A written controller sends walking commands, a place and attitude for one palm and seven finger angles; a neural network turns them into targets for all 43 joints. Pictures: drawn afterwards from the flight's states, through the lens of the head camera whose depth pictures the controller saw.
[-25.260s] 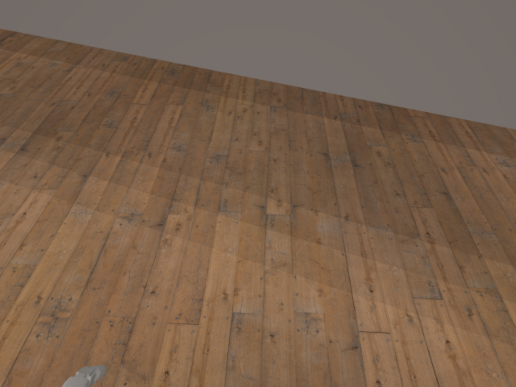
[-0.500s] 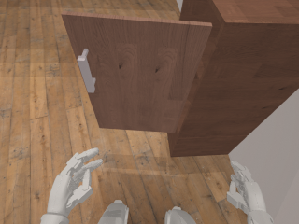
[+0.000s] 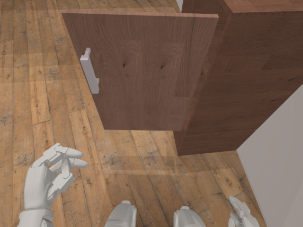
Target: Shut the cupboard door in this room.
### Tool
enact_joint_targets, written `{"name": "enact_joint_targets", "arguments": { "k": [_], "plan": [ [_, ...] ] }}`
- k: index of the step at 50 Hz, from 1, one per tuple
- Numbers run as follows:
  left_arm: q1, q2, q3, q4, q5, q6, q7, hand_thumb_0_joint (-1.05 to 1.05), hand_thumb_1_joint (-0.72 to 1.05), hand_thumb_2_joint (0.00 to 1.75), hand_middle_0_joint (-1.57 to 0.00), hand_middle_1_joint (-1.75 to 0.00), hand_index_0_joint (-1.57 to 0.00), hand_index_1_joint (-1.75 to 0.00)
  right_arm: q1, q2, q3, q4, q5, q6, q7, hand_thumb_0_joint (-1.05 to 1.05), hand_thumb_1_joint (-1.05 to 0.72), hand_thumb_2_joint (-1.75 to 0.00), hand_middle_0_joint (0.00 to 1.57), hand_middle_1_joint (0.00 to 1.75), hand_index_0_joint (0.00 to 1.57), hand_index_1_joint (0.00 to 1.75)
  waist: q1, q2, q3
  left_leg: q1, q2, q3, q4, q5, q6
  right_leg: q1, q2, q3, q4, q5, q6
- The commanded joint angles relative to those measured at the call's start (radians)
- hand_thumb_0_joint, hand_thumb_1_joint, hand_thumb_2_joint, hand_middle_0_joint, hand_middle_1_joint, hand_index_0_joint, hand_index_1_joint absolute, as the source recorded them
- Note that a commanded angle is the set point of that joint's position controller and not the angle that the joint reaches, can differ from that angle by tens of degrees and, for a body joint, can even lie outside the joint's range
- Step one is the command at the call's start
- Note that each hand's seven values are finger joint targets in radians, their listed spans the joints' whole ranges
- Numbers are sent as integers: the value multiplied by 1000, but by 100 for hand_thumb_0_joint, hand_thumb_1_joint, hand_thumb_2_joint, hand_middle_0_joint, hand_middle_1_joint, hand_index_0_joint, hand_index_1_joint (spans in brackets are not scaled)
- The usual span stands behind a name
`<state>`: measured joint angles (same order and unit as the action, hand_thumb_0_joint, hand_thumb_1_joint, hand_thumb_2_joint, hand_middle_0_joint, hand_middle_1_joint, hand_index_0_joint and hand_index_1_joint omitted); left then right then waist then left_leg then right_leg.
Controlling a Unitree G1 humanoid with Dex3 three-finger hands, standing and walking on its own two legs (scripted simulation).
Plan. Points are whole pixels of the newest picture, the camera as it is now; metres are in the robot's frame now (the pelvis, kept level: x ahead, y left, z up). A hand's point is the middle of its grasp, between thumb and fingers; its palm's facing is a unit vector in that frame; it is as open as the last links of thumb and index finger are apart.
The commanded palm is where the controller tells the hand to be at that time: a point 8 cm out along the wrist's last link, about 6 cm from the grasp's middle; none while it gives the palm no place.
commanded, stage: raise the hand and make a fist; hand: left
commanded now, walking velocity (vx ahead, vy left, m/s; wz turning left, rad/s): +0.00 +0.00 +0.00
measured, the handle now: (91, 71) +0.55 +0.23 +0.06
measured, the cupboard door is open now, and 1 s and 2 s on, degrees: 84 84 84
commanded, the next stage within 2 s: bring the fist close to the handle in 1.00 s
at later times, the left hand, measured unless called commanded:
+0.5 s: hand (81, 172) +0.24 +0.18 +0.04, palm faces -0.01 -1.00 -0.01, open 3.1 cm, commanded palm +0.22 +0.25 +0.06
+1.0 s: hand (75, 165) +0.24 +0.19 +0.07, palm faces +0.10 -0.99 -0.04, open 3.1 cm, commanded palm +0.21 +0.23 +0.06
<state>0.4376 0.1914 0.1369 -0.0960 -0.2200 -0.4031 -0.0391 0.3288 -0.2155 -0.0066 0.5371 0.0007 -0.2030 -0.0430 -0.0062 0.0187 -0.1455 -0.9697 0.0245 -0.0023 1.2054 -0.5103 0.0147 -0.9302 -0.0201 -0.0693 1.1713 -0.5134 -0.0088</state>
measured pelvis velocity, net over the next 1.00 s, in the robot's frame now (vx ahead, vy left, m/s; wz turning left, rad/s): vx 0.02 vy -0.01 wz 0.01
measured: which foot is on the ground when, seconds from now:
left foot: down 0.00-1.00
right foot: down 0.00-1.00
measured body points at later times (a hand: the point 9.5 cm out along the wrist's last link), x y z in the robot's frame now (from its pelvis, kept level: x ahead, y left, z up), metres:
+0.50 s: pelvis +0.02 +0.01 +0.00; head +0.10 +0.02 +0.45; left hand +0.23 +0.24 +0.04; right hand +0.23 -0.21 -0.07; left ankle +0.04 +0.11 -0.64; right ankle +0.03 -0.12 -0.64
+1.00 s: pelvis +0.02 -0.01 +0.00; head +0.08 -0.01 +0.45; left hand +0.23 +0.24 +0.08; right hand +0.20 -0.25 -0.08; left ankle +0.04 +0.11 -0.64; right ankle +0.03 -0.12 -0.64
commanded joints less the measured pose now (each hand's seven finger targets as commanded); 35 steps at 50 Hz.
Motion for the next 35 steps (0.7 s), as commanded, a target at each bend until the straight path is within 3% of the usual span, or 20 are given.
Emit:
{"name": "enact_joint_targets", "arguments": {
  "k": [1,2,4,7,10,12,13,16,17,20,22,25,27,30,32,35],
  "plan": [
    [-56,13,-121,-134,27,-161,-96,0,90,90,-104,-122,-104,-122,-118,-149,-45,-151,0,-80,7,0,-90,-90,20,30,20,30,-34,51,-121,127,-14,-71,-181,79,-6,5,33,-6,-126,40,-26],
    [-35,6,-132,-96,15,-132,-130,0,90,90,-106,-124,-106,-124,-108,-158,-49,-157,8,-78,3,0,-90,-90,20,30,20,30,-42,9,-110,116,-14,-79,-192,54,-1,18,35,-6,-139,27,-24],
    [-22,72,-73,-106,-10,-75,-177,0,90,90,-110,-128,-110,-128,-102,-174,-60,-179,23,-73,-11,0,-90,-90,20,30,20,30,-18,-19,-166,119,-21,-73,-204,38,3,75,30,8,-168,12,-21],
    [-26,196,83,-199,-28,-19,-161,0,90,90,-115,-134,-115,-134,-115,-166,-61,-200,24,-53,-26,0,-90,-90,20,30,20,30,41,25,-282,175,-27,-63,-220,137,0,157,37,2,-147,99,-24],
    [-42,159,116,-329,-57,-49,-96,0,90,90,-121,-140,-121,-140,-119,-132,-51,-213,13,-39,-23,0,-90,-90,20,30,20,30,62,83,-332,254,-26,-59,-217,286,-12,190,41,-15,-114,229,-28],
    [-45,147,114,-325,-53,-76,-61,0,90,90,-124,-144,-124,-144,-111,-124,-46,-201,6,-30,-17,0,-90,-90,20,30,20,30,54,93,-301,262,-22,-65,-205,343,-19,174,48,-23,-105,265,-31],
    [-38,110,75,-307,-44,-88,-56,0,90,90,-126,-146,-126,-146,-109,-125,-45,-199,3,-28,-12,0,-90,-90,20,30,20,30,35,87,-286,268,-17,-67,-197,356,-21,148,47,-27,-100,270,-28],
    [-34,45,-29,-178,-14,-70,-98,0,90,90,-130,-150,-130,-150,-98,-144,-43,-187,1,-15,0,0,-90,-90,20,30,20,30,-19,52,-186,219,-12,-74,-191,268,-19,86,47,-34,-121,213,-21],
    [-24,27,-58,-129,-8,-49,-127,0,90,90,-130,-150,-130,-150,-90,-151,-46,-188,7,-11,-1,0,-90,-90,20,30,20,30,-33,15,-153,205,-10,-77,-195,247,-14,86,49,-32,-136,203,-21],
    [-53,87,-43,-111,-5,13,-196,0,90,90,-130,-150,-130,-150,-87,-169,-44,-212,19,-4,-11,0,-90,-90,20,30,20,30,-25,7,-168,189,-17,-72,-209,193,-6,120,45,-19,-162,180,-20],
    [-75,158,37,-130,-22,37,-207,0,90,90,-130,-150,-130,-150,-91,-165,-43,-218,23,2,-20,0,-90,-90,20,30,20,30,0,5,-198,187,-24,-65,-212,208,-4,172,48,-9,-169,199,-24],
    [-114,200,133,-265,-64,-5,-182,0,90,90,-130,-150,-130,-150,-106,-143,-38,-230,16,0,-26,0,-90,-90,20,30,20,30,37,55,-314,245,-29,-48,-199,305,-6,236,45,2,-148,286,-26],
    [-103,221,175,-302,-74,-44,-142,0,90,90,-130,-150,-130,-150,-107,-127,-33,-218,11,-3,-24,0,-90,-90,20,30,20,30,59,103,-320,269,-28,-51,-200,372,-16,246,50,-4,-130,333,-34],
    [-78,131,102,-242,-74,-80,-130,0,90,90,-130,-150,-130,-150,-107,-124,-32,-194,8,-8,-11,0,-90,-90,20,30,20,30,25,89,-272,252,-25,-47,-183,366,-17,204,48,-8,-129,331,-28],
    [-42,80,44,-121,-66,-57,-157,0,90,90,-130,-150,-130,-150,-103,-139,-36,-184,10,-1,-6,0,-90,-90,20,30,20,30,-2,31,-201,193,-25,-48,-179,302,-10,178,48,-9,-148,286,-23],
    [-42,79,-2,-50,-61,-7,-218,0,90,90,-130,-150,-130,-150,-96,-163,-45,-195,26,-1,-11,0,-90,-90,20,30,20,30,-17,-30,-164,144,-26,-45,-188,209,-2,180,40,12,-186,208,-15]
  ]
}}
